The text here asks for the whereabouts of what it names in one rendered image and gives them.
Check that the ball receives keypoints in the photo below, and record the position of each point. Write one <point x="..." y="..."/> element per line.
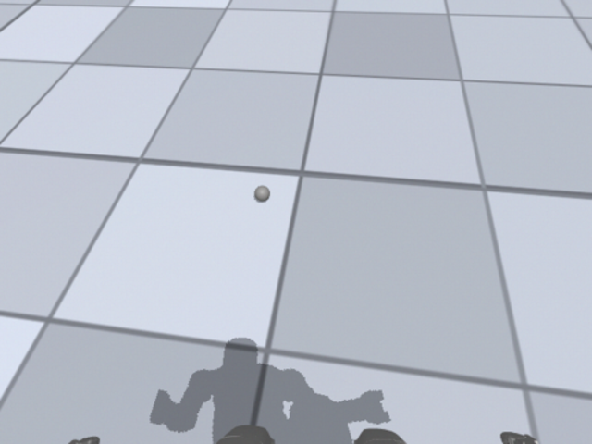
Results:
<point x="262" y="193"/>

